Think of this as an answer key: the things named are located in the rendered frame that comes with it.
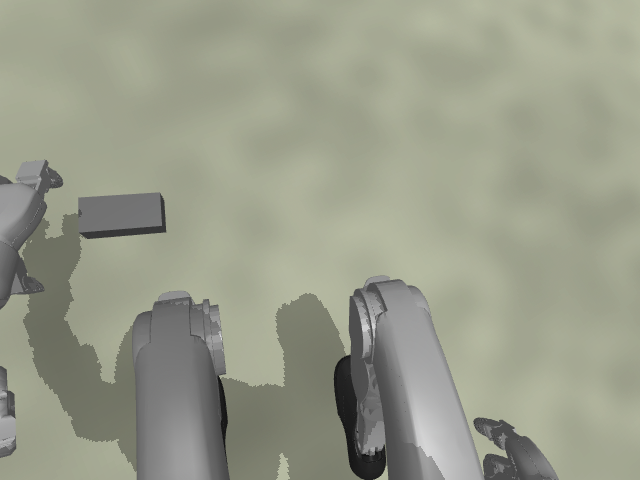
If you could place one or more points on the left robot hand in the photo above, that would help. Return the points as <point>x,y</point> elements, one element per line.
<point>22,208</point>

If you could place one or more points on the left robot arm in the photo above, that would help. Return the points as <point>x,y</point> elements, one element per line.
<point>9,261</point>

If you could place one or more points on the right robot foot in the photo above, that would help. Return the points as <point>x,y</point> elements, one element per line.
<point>364,466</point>

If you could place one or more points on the small box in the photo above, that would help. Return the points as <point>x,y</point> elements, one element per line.
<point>121,215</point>

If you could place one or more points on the right robot hand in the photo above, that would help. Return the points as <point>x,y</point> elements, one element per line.
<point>525,461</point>

